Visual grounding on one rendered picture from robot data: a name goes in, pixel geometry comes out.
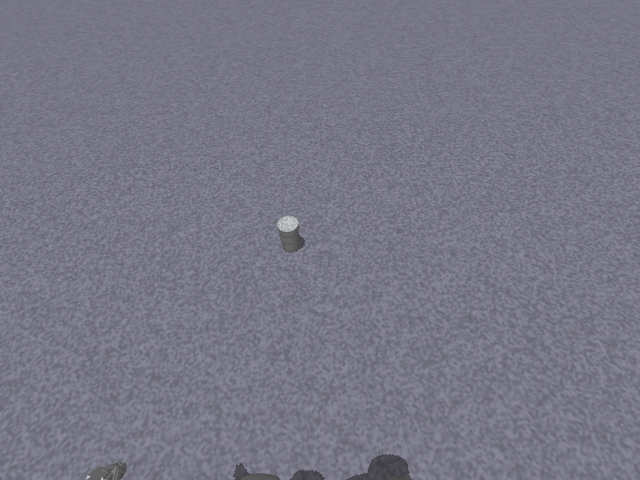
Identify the left robot hand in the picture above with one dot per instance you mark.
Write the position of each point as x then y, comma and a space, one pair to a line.
111, 472

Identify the cup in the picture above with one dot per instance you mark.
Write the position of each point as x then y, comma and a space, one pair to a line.
288, 228

